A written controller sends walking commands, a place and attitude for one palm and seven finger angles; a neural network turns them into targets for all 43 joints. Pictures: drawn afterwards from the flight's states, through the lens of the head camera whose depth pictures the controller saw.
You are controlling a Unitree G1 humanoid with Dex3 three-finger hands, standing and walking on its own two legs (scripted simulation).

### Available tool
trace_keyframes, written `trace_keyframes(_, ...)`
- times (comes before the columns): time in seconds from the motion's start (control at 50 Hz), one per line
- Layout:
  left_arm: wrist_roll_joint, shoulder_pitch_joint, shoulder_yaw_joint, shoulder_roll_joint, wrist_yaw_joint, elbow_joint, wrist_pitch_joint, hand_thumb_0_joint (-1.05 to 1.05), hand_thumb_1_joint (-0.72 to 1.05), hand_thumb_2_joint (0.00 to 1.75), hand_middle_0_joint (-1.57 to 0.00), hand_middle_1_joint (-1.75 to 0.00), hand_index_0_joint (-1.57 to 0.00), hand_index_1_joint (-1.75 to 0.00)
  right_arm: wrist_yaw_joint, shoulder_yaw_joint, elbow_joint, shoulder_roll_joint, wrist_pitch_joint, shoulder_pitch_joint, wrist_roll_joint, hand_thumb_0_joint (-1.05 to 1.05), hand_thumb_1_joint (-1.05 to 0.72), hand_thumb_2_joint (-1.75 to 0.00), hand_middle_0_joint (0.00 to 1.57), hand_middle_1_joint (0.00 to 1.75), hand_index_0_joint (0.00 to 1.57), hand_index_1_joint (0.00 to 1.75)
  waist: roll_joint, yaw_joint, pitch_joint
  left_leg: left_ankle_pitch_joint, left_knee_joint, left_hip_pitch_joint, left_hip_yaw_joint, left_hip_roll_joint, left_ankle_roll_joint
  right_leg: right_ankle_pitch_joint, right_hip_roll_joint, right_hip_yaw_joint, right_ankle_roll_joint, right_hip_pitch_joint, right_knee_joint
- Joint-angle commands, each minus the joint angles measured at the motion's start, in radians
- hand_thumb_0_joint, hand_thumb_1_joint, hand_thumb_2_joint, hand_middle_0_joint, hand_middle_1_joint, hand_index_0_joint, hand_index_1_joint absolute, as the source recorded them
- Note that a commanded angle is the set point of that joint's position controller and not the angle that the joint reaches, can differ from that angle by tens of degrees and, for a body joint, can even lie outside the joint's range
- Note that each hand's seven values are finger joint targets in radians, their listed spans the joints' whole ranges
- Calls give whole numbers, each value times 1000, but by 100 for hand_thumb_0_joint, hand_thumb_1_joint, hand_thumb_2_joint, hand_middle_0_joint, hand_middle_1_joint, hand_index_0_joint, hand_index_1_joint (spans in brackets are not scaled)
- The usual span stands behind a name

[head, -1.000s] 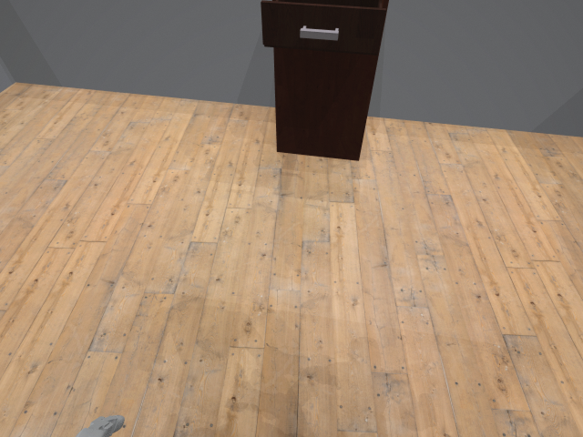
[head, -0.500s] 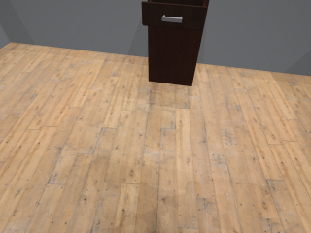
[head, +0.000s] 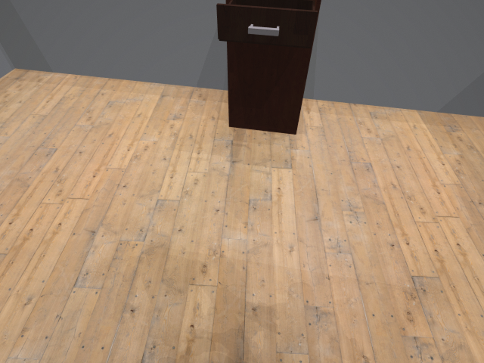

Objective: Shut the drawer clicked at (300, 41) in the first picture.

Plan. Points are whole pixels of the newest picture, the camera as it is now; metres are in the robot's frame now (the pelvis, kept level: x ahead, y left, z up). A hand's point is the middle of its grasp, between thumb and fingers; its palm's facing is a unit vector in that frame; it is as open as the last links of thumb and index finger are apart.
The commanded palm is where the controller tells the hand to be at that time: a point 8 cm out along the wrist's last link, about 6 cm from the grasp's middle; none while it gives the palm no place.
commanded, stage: look at it before walking up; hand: left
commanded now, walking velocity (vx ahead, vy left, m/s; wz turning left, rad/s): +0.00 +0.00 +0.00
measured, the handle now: (264, 29) +1.36 -0.02 +0.01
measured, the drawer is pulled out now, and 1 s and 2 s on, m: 0.30 0.30 0.30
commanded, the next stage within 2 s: walk to a spot facing it in 0.44 s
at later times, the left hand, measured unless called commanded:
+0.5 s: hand out of the picture +0.08 +0.25 -0.16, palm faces -0.03 -0.94 -0.33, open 7.3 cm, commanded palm none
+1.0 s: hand out of the picture +0.12 +0.17 -0.19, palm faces -0.14 -0.98 -0.17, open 7.4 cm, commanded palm none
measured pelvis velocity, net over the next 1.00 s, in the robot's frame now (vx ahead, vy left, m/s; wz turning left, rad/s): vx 0.10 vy -0.01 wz -0.13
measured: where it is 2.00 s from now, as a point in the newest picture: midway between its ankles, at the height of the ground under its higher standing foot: (264, 302)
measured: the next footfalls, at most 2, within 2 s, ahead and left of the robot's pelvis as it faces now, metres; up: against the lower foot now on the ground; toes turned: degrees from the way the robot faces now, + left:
right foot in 1.04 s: +0.18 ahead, -0.14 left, +0.00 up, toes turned -13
left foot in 1.46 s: +0.47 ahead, +0.06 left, +0.00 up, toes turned +1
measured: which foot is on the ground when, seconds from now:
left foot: down 0.00-1.00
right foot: down 0.00-0.84, up 0.86-1.00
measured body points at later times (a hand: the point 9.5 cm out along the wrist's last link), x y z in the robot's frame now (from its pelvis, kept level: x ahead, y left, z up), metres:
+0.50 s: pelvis +0.01 +0.00 +0.00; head +0.01 +0.00 +0.45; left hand +0.08 +0.29 -0.13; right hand +0.09 -0.30 -0.13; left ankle +0.01 +0.13 -0.74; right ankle +0.01 -0.12 -0.74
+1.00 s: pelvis +0.10 -0.01 -0.02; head +0.12 -0.02 +0.43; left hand +0.13 +0.22 -0.17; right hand +0.00 -0.23 -0.17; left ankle +0.01 +0.13 -0.74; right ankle +0.10 -0.12 -0.73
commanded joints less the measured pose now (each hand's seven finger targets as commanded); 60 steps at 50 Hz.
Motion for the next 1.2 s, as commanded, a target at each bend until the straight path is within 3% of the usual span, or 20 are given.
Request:
trace_keyframes(0.0,-4,-45,44,210,14,-62,-27,0,90,90,-20,-30,-20,-30,-17,-39,-68,-202,-21,-48,1,0,-90,-90,20,30,20,30,-11,6,-41,82,-72,-2,-102,105,38,34,-114,113,-30,-4,-86)
trace_keyframes(0.52,-5,-36,42,211,16,-54,-31,0,90,90,-20,-30,-20,-30,-19,-37,-62,-201,-20,-62,3,0,-90,-90,20,30,20,30,-11,7,-49,150,-77,39,-94,111,34,134,-118,109,-29,22,-94)
trace_keyframes(0.56,-4,36,15,86,19,-21,-9,0,90,90,-20,-30,-20,-30,-14,-7,-33,-73,-1,5,-6,0,-90,-90,20,30,20,30,-17,6,-53,4,-55,36,-57,100,13,-52,-108,115,-15,4,-97)
trace_keyframes(0.62,5,77,28,97,5,-23,6,0,90,90,-20,-30,-20,-30,-8,-16,-35,-73,9,42,-16,0,-90,-90,20,30,20,30,-50,10,39,-288,-34,-57,-39,76,18,-345,-95,169,-41,-73,-118)
trace_keyframes(0.72,6,139,49,80,-8,-47,-1,0,90,90,-20,-30,-20,-30,-9,-30,-53,-59,-7,98,-16,0,-90,-90,20,30,20,30,-49,7,114,-332,38,-119,-28,83,40,-388,-83,218,-89,-135,-66)
trace_keyframes(0.76,3,148,51,55,-9,-52,-12,0,90,90,-20,-30,-20,-30,-13,-34,-48,-59,-22,149,-12,0,-90,-90,20,30,20,30,12,-11,96,-275,20,-53,-67,123,63,-280,-52,174,-88,-170,37)
trace_keyframes(0.8,6,130,50,4,-13,-75,-22,0,90,90,-20,-30,-20,-30,-18,-53,-29,-93,-29,224,-12,0,-90,-90,20,30,20,30,145,-37,94,-321,-96,60,-212,245,128,-228,27,43,-58,-308,250)
trace_keyframes(0.82,6,84,47,-23,-13,-100,-29,0,90,90,-20,-30,-20,-30,-24,-63,-17,-101,-37,285,-11,0,-90,-90,20,30,20,30,213,-62,109,-236,-157,164,-308,324,181,-243,35,-24,-38,-437,372)
trace_keyframes(0.84,7,16,47,-25,-13,-128,-36,0,90,90,-20,-30,-20,-30,-28,-67,-3,-89,-46,344,-11,0,-90,-90,20,30,20,30,212,-93,140,-65,-173,237,-341,369,223,-307,1,-12,-29,-550,476)
trace_keyframes(0.88,5,-21,53,-31,-15,-144,-49,0,90,90,-20,-30,-20,-30,-34,-60,14,-49,-57,380,-12,0,-90,-90,20,30,20,30,141,-93,137,239,-119,286,-289,397,243,-333,-62,7,-29,-591,517)
trace_keyframes(0.94,0,69,58,-88,-29,-114,-46,0,90,90,-20,-30,-20,-30,-35,-60,-4,-38,-58,275,-21,0,-90,-90,20,30,20,30,130,-9,105,193,-84,106,-87,323,160,-255,-73,-57,-35,-322,316)
trace_keyframes(0.96,2,151,61,-102,-33,-82,-45,0,90,90,-20,-30,-20,-30,-34,-58,-8,-33,-58,242,-18,0,-90,-90,20,30,20,30,115,33,70,168,-16,19,-3,268,124,-137,-41,-109,-35,-148,222)
trace_keyframes(0.98,6,298,69,-81,-30,-34,-47,0,90,90,-20,-30,-20,-30,-32,-59,-10,-29,-57,221,-11,0,-90,-90,20,30,20,30,29,104,-5,220,159,-62,65,205,89,-25,9,-138,-47,65,138)
trace_keyframes(1.0,13,455,87,-14,-17,18,-56,0,90,90,-20,-30,-20,-30,-23,-54,-22,4,-64,211,3,0,-90,-90,20,30,20,30,-113,166,-82,155,399,-213,148,135,52,-69,-89,5,-85,270,84)
trace_keyframes(1.02,9,560,111,81,1,46,-70,0,90,90,-20,-30,-20,-30,-14,-39,-59,74,-73,193,9,0,-90,-90,20,30,20,30,-371,183,-95,-275,679,-434,174,34,18,-107,-351,439,-182,363,-102)
trace_keyframes(1.04,-7,536,108,93,9,41,-68,0,90,90,-20,-30,-20,-30,-13,-47,-78,53,-71,159,3,0,-90,-90,20,30,20,30,-306,160,-81,-353,822,-504,80,54,28,-113,-407,582,-239,340,-177)
trace_keyframes(1.06,-6,456,106,71,14,23,-67,0,90,90,-20,-30,-20,-30,-12,-55,-73,60,-70,127,1,0,-90,-90,20,30,20,30,-179,135,0,-288,881,-545,56,97,31,-144,-403,536,-262,257,-171)
trace_keyframes(1.08,-4,389,98,32,17,1,-66,0,90,90,-20,-30,-20,-30,-10,-57,-71,83,-65,95,-2,0,-90,-90,20,30,20,30,-108,113,62,-223,894,-548,40,127,31,-153,-387,478,-239,151,-183)
trace_keyframes(1.14,10,295,68,-54,22,-20,-76,0,90,90,-20,-30,-20,-30,-2,-56,-47,127,-40,148,-16,0,-90,-90,20,30,20,30,-61,29,111,-124,796,-463,52,155,5,40,-302,249,-187,-20,-195)
trace_keyframes(1.18,14,285,67,-54,26,-13,-84,0,90,90,-20,-30,-20,-30,4,-60,-48,146,-28,174,-14,0,-90,-90,20,30,20,30,-68,-2,91,-94,712,-436,74,151,-10,118,-270,163,-179,-28,-197)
